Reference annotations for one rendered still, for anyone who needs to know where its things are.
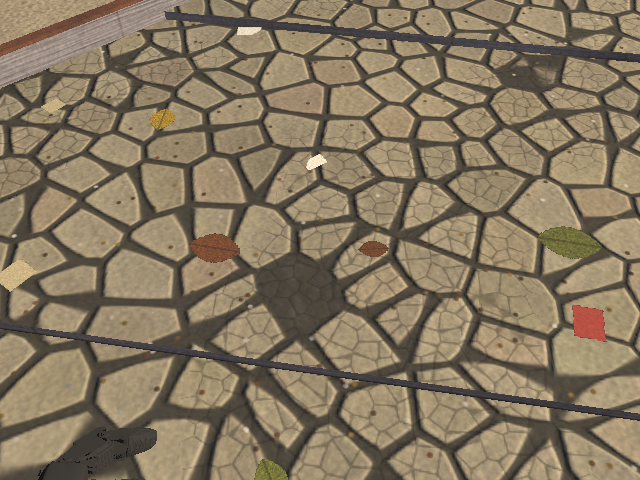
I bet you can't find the robot left hand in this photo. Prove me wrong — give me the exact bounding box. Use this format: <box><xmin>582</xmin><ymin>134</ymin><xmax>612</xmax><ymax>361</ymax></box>
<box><xmin>38</xmin><ymin>427</ymin><xmax>157</xmax><ymax>480</ymax></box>

